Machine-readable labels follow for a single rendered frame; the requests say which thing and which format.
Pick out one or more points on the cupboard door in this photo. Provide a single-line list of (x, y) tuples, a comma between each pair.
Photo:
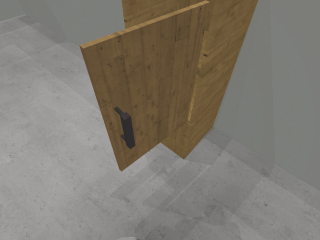
[(149, 71)]

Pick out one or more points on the handle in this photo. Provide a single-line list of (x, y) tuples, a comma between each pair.
[(127, 126)]

